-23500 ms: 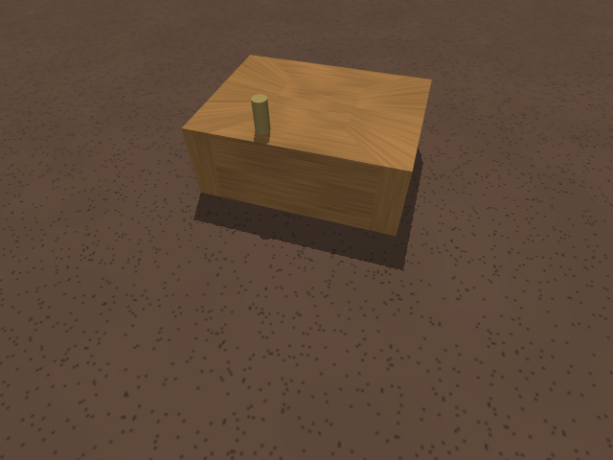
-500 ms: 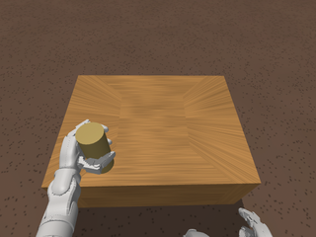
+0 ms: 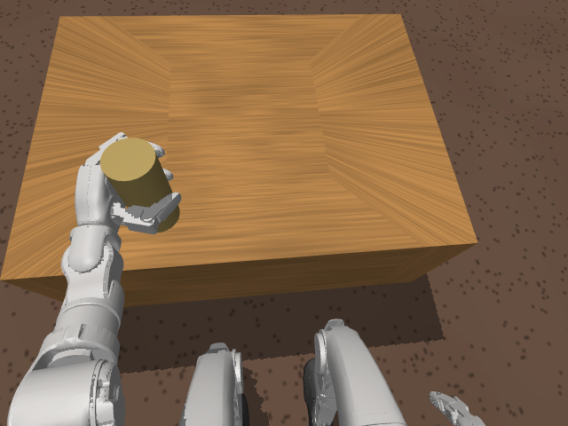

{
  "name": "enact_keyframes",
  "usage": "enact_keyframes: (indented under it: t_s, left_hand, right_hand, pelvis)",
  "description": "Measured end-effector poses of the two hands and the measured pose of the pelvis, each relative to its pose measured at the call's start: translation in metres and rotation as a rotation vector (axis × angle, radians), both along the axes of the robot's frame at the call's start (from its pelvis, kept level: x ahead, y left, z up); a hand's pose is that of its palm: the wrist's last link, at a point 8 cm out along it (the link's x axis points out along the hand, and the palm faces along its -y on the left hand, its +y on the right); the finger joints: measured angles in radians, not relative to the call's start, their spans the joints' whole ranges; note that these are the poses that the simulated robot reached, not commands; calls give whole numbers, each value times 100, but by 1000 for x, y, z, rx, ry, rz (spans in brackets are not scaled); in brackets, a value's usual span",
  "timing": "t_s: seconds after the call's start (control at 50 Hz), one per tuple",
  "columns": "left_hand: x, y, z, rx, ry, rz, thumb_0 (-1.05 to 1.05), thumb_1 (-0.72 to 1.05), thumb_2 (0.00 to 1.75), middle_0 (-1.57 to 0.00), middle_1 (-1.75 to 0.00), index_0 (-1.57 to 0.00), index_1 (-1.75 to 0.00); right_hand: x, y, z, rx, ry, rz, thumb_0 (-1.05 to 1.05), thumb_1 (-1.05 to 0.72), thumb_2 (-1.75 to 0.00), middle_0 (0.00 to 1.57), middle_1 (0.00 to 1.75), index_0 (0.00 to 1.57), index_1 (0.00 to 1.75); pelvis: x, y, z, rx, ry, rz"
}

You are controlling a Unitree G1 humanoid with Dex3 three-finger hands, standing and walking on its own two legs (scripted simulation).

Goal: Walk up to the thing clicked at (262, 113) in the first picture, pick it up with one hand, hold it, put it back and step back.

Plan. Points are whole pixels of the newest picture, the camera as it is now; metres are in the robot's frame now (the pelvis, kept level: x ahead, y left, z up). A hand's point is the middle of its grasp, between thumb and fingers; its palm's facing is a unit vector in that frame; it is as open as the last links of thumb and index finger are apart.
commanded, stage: crouch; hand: left
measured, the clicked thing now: (145, 190) +0.45 +0.17 +0.00
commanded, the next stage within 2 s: lower in 0.60 s
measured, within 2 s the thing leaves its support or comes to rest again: rests again in 1.40 s
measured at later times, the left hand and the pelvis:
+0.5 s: hand (159, 197) +0.46 +0.16 -0.06, palm faces -0.02 -1.00 -0.01, open 8.8 cm; pelvis -0.02 +0.00 -0.05, yaw -1 degrees
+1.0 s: hand (171, 209) +0.47 +0.16 -0.13, palm faces -0.01 -1.00 -0.03, open 8.8 cm; pelvis -0.02 +0.00 -0.10, yaw +0 degrees
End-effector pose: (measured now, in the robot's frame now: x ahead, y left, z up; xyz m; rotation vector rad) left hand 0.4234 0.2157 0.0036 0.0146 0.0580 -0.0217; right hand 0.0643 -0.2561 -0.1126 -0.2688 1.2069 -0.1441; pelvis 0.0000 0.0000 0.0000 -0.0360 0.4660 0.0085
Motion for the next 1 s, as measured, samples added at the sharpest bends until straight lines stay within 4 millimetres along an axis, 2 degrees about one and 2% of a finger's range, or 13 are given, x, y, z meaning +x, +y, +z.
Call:
enact_keyframes:
  t_s: [0.1,0.28,0.62,0.84,1.0]
  left_hand:
    - [9,-1,-16,-10,10,22,0,-24,110,-79,-105,-79,-104]
    - [9,5,-52,-2,14,27,0,-24,110,-79,-105,-79,-104]
    - [28,-3,-73,-6,10,9,0,-24,110,-79,-105,-79,-104]
    - [30,-2,-100,-3,25,26,0,-24,110,-79,-104,-79,-104]
    - [30,-2,-129,20,15,12,0,-24,110,-79,-105,-79,-104]
  right_hand:
    - [-8,-1,-13,2,16,-16,1,-91,-90,20,30,20,30]
    - [-20,-10,-30,-36,50,-7,1,-90,-90,20,30,20,30]
    - [-27,0,-56,-28,65,-3,1,-91,-90,20,30,20,30]
    - [-33,0,-75,-21,97,2,1,-91,-90,20,30,20,30]
    - [-36,-7,-94,-39,114,21,1,-92,-90,20,30,20,30]
  pelvis:
    - [-4,-1,-13,-1,27,-2]
    - [-12,-1,-37,-10,65,-1]
    - [-18,5,-62,-22,102,2]
    - [-18,2,-79,-18,130,3]
    - [-23,1,-102,-19,151,6]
